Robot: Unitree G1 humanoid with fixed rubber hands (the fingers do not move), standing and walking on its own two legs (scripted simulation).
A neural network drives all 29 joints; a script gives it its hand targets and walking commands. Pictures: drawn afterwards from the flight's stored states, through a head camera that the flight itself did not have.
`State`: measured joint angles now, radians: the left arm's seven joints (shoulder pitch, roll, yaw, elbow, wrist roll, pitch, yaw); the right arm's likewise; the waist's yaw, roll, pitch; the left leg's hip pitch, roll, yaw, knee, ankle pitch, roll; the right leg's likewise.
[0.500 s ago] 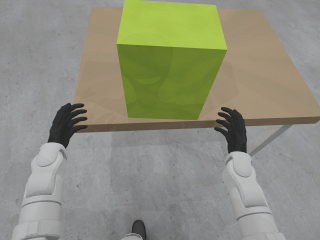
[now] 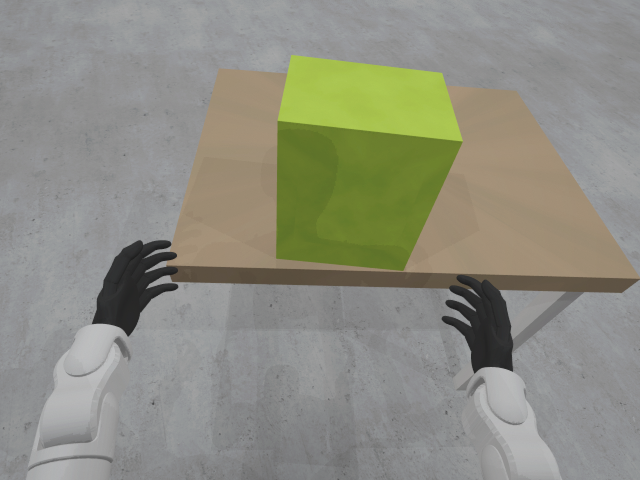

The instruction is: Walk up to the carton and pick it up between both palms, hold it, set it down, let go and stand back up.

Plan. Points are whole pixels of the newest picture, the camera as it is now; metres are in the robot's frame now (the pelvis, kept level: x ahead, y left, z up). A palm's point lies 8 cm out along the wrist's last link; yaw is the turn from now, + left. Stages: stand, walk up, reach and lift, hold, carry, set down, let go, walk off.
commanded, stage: set down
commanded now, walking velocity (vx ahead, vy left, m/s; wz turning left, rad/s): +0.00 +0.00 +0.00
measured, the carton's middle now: (352, 173) +0.55 -0.04 +0.07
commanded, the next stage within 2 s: none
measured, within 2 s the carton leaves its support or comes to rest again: neither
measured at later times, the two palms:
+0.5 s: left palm (112, 360) +0.26 +0.25 +0.03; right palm (496, 409) +0.20 -0.17 +0.04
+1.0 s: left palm (142, 375) +0.26 +0.23 -0.01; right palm (513, 413) +0.20 -0.20 +0.02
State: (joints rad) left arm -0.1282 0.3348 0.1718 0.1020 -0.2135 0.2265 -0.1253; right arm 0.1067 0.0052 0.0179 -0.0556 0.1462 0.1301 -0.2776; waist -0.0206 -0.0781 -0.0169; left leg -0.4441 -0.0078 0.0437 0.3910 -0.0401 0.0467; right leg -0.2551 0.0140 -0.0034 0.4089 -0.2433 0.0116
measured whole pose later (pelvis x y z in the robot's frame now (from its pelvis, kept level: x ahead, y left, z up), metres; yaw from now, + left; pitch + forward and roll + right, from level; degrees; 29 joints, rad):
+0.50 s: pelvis +0.00 +0.01 +0.00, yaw +0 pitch +3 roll -2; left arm 0.13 0.34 0.12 -0.12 -0.21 0.23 -0.10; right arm 0.36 0.00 0.02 -0.18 0.16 0.13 -0.21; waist -0.02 -0.09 0.04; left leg -0.40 -0.03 0.04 0.39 -0.06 0.05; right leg -0.21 -0.01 0.00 0.41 -0.26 0.01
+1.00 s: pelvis +0.02 -0.01 +0.00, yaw +0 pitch +3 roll -1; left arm 0.16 0.34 0.10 -0.02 -0.20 0.23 -0.07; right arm 0.37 -0.03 0.02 -0.14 0.16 0.13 -0.13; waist -0.02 -0.09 0.09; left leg -0.38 -0.01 0.04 0.39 -0.07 0.04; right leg -0.19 0.01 0.00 0.41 -0.27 0.01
